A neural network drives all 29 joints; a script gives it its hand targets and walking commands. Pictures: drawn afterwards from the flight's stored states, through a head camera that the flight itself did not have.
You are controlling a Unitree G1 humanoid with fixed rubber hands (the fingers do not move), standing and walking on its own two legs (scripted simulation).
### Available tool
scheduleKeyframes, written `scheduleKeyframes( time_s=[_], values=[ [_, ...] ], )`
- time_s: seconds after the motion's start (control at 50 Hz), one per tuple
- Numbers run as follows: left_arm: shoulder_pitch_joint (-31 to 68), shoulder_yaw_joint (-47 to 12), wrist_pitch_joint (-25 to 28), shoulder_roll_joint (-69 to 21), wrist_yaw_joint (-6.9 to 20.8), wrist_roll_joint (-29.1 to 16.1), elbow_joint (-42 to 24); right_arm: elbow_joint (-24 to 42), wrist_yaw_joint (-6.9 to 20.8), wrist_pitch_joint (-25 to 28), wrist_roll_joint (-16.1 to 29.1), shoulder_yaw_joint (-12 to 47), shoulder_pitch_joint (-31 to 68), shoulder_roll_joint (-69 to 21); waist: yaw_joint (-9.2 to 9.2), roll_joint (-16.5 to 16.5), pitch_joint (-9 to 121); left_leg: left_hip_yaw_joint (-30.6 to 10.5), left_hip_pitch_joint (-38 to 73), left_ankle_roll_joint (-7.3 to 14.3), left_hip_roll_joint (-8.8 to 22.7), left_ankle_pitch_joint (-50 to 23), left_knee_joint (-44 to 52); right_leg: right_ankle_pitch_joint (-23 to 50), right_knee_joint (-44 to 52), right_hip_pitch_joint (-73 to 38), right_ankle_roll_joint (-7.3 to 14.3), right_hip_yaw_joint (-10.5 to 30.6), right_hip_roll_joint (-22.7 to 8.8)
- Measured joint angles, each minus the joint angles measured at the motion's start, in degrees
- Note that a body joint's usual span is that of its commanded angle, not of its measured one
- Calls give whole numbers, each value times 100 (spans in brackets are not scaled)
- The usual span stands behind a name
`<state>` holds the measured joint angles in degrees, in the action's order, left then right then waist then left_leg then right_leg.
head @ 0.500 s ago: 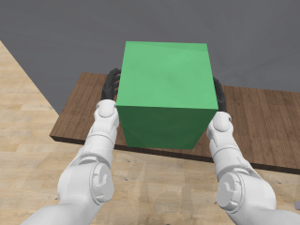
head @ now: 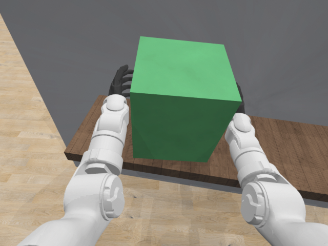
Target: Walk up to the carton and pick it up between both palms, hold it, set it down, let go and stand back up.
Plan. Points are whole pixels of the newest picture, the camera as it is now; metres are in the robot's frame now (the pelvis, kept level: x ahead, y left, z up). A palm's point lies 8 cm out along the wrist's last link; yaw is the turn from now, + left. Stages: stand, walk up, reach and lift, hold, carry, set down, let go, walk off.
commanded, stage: reach and lift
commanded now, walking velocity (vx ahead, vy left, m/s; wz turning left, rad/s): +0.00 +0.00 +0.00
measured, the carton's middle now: (176, 104) +0.42 -0.06 +0.13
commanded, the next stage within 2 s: none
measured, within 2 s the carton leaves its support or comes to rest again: neither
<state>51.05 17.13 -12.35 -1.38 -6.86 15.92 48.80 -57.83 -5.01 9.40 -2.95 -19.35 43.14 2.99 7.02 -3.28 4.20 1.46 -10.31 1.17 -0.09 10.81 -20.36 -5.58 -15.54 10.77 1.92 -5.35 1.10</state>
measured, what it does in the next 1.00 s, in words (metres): stands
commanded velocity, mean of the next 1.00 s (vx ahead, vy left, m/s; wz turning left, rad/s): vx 0.00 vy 0.00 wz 0.00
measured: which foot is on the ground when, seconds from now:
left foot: down 0.00-1.00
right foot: down 0.00-1.00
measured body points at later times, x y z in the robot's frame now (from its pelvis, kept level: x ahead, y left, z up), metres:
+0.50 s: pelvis +0.00 +0.00 +0.00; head -0.03 +0.02 +0.45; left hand +0.42 +0.10 +0.17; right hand +0.38 -0.21 +0.15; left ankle +0.00 +0.10 -0.75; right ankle +0.03 -0.10 -0.75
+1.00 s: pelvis -0.01 +0.00 +0.00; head -0.04 +0.04 +0.44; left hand +0.40 +0.14 +0.19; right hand +0.37 -0.17 +0.17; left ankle +0.00 +0.10 -0.75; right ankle +0.03 -0.10 -0.75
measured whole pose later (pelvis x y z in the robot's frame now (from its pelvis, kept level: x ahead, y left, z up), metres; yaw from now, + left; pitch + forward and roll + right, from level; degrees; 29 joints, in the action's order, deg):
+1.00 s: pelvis -0.01 +0.00 +0.00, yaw +2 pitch -9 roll -1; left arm 41.9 16.6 -35.1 -1.6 -1.4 17.2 19.1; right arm -37.5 -8.9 -8.8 6.8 -7.1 38.9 1.9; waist 7.2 -4.2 -4.2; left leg -0.1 -0.2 1.6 -0.8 12.1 -21.5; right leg -7.3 -16.6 0.1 1.3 -6.6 0.4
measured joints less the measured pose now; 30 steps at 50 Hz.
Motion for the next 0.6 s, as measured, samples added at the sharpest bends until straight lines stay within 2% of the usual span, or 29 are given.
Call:
scheduleKeyframes(
  time_s=[0.16,0.28,0.46,0.6],
  values=[
    [56,293,-360,-90,124,185,-224,289,145,-390,-385,-442,38,-188,-66,63,-267,48,292,61,-92,-146,193,67,25,-211,-55,27,-95],
    [-105,282,-447,-153,94,104,-419,418,196,-477,-470,-436,-48,-210,-123,115,-330,79,351,61,-86,-153,216,69,24,-249,-51,40,-93],
    [-368,113,-748,-152,54,-77,-931,704,89,-731,-124,111,-169,-115,-123,61,-368,61,541,4,-9,-25,133,-58,-48,-441,3,19,-20],
    [-534,102,-1243,-35,272,-40,-1620,1186,-147,-1183,340,687,-158,-104,-78,-61,-516,-10,761,-35,18,29,118,-146,-81,-670,33,-34,10]
  ],
)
